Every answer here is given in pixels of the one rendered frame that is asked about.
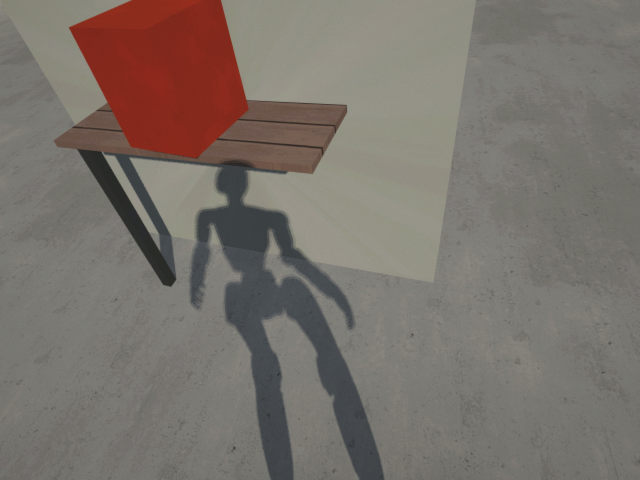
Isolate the carton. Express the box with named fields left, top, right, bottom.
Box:
left=69, top=0, right=249, bottom=158

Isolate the table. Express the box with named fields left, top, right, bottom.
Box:
left=54, top=100, right=347, bottom=287

